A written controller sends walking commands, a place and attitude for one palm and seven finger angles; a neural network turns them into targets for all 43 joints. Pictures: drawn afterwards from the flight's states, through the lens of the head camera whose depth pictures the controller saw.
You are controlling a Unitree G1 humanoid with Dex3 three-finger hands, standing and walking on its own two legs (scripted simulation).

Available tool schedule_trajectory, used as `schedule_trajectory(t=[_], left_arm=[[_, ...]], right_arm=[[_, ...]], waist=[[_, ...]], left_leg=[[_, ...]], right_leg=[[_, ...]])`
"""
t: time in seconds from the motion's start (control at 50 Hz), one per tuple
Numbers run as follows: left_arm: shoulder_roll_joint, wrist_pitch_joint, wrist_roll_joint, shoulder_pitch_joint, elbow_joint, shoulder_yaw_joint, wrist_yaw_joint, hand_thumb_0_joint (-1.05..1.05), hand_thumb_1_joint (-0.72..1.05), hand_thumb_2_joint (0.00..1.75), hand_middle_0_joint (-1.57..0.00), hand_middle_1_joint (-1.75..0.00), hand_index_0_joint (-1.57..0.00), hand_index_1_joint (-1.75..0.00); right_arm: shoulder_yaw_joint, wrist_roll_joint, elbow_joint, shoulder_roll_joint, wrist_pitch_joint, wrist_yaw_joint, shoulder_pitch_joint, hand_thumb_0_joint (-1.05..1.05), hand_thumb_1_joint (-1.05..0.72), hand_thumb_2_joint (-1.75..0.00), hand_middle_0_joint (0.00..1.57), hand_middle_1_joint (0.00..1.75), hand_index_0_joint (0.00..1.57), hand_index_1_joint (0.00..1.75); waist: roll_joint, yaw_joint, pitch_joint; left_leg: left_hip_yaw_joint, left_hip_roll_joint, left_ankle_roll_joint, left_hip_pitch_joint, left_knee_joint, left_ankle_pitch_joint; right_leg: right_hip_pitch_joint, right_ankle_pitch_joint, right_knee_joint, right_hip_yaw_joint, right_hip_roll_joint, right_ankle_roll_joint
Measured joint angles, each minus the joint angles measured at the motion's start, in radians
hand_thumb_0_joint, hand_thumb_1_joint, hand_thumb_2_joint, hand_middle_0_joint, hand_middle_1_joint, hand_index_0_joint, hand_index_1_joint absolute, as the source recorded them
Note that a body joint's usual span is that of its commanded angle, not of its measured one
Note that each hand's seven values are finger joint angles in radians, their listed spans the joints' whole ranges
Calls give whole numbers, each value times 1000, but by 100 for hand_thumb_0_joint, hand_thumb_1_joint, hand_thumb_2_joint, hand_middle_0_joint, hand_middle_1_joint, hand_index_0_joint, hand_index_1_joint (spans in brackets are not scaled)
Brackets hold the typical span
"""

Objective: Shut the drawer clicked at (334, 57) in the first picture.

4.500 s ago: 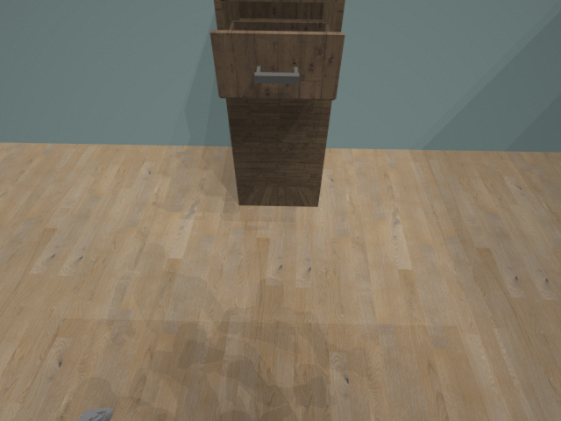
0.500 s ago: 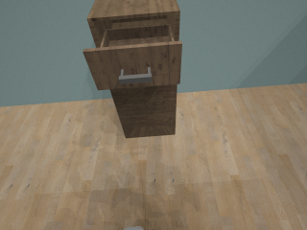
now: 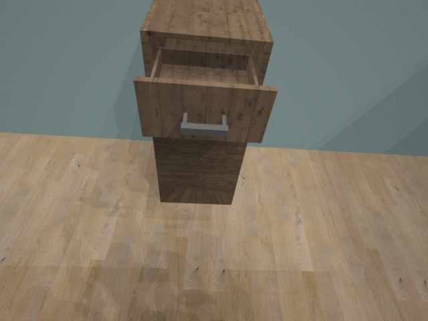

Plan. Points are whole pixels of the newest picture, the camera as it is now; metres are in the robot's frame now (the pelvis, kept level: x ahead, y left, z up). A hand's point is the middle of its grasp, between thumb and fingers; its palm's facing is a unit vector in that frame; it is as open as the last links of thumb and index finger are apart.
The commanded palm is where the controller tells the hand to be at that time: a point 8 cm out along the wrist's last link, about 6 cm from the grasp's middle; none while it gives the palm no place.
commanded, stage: take the last steps up to it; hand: left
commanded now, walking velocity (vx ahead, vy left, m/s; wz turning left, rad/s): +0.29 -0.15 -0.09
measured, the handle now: (204, 123) +0.56 +0.06 +0.04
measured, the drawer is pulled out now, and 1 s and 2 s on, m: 0.24 0.24 0.24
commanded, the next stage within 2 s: come to a stop and stand still in 0.40 s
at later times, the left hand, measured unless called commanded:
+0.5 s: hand (183, 278) +0.25 +0.07 -0.17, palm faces +0.01 -0.97 -0.23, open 7.2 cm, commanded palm none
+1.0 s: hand (181, 310) +0.18 +0.07 -0.18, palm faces +0.03 -0.97 -0.22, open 7.3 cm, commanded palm none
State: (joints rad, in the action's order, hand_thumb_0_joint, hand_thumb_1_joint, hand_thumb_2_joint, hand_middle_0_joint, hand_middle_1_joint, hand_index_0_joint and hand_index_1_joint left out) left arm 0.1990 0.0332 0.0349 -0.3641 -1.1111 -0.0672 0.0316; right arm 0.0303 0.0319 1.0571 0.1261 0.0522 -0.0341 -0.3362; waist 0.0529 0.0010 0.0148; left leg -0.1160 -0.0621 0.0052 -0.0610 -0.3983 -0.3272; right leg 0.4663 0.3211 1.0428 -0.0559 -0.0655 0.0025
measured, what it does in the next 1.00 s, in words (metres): walks ahead: right foot, then left foot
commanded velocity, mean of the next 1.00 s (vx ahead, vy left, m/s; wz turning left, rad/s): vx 0.01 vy -0.03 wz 0.00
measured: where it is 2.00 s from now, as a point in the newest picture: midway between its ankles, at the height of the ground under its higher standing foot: outside the picture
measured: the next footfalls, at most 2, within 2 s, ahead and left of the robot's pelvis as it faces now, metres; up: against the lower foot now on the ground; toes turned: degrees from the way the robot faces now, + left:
right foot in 0.28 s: +0.24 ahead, -0.18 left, +0.00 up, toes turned -10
left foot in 0.68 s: +0.24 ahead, +0.02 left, +0.00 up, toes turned +0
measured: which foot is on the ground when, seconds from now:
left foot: down 0.00-0.28, up 0.30-0.66, down 0.68-1.00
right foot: up 0.00-0.26, down 0.28-1.00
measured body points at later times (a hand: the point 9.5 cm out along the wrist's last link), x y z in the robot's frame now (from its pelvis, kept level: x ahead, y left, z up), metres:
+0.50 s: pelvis +0.16 -0.11 -0.01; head +0.18 -0.12 +0.44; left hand +0.25 +0.13 -0.15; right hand +0.15 -0.34 -0.17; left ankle +0.13 +0.02 -0.67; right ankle +0.20 -0.18 -0.74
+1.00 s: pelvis +0.18 -0.10 -0.01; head +0.21 -0.11 +0.44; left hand +0.18 +0.12 -0.16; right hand +0.25 -0.33 -0.17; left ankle +0.23 +0.00 -0.74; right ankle +0.20 -0.18 -0.74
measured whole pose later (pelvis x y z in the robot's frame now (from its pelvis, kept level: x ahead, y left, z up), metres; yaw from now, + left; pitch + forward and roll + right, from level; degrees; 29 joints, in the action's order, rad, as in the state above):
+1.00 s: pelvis +0.18 -0.10 -0.01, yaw -3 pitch -2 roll +0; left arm 0.13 0.03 0.03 -0.29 -1.06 -0.03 -0.04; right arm 0.05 0.01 1.01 0.17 -0.05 -0.03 -0.15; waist -0.03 -0.03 0.09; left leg -0.08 -0.03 0.00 -0.30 -0.60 -0.30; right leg 0.24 0.26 0.52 -0.15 0.01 -0.08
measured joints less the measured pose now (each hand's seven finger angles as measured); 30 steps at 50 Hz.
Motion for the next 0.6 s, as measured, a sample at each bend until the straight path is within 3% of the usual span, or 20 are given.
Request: schedule_trajectory(t=[0.08, 0.14, 0.26, 0.3, 0.36, 0.42, 0.5, 0.6], left_arm=[[12, -6, -2, 69, 29, -6, 5, 1, 91, 90, -20, -30, -19, -30], [13, -6, -5, 128, 47, -3, 6, 0, 91, 90, -20, -30, -19, -30], [7, -29, -12, 236, 81, 3, 7, 0, 91, 90, -20, -30, -19, -30], [1, -63, -10, 261, 91, -1, 2, 0, 91, 90, -20, -30, -19, -30], [-20, -86, -20, 275, 98, 6, -15, 0, 91, 90, -20, -30, -19, -30], [-41, -78, -20, 254, 83, 19, -33, 0, 91, 90, -20, -30, -20, -30], [-47, -84, -18, 213, 68, 16, -58, -2, 94, 90, -21, -30, -20, -30], [-49, -78, -13, 158, 42, 30, -63, -1, 94, 90, -21, -30, -20, -30]], right_arm=[[-4, -3, 41, -9, 6, -8, -61, 0, -90, -89, 20, 30, 20, 30], [-2, 0, 64, -9, 4, -8, -96, 1, -90, -89, 20, 30, 20, 30], [10, 2, 104, 5, -9, -1, -145, 1, -90, -89, 20, 30, 21, 30], [13, -9, 121, 10, -22, 5, -143, 1, -90, -89, 20, 30, 21, 30], [18, -25, 111, 27, -51, 10, -86, 1, -90, -89, 20, 30, 20, 30], [27, -16, 70, 42, -54, 12, -21, 1, -91, -89, 20, 30, 20, 30], [30, -7, 9, 51, -50, 11, 56, 1, -91, -90, 20, 30, 20, 29], [19, -12, -25, 42, -46, 4, 144, 0, -92, -90, 20, 30, 20, 29]], waist=[[-9, 5, 26], [-20, 21, 47], [-54, 66, 82], [-72, 58, 93], [-88, 51, 108], [-93, 48, 87], [-99, 42, 43], [-96, 8, 12]], left_leg=[[-12, -11, 16, 67, 69, 6], [-27, -23, 35, 106, 87, -14], [-39, -67, 93, 149, 8, -122], [-15, -99, 69, 77, -212, -181], [79, -66, 2, -132, -679, -201], [73, -53, -17, -290, -838, -114], [42, -55, -3, -395, -733, -55], [28, -38, 18, -369, -458, -34]], right_leg=[[95, -81, -4, 12, -26, 10], [121, -122, -113, -4, -40, 8], [23, -133, -404, -62, -6, -34], [-3, -173, -408, -77, 16, -55], [-36, -104, -378, -93, 33, -72], [-111, -113, -465, -109, 51, -77], [-191, -129, -567, -135, 76, -92], [-251, -121, -621, -135, 108, -100]])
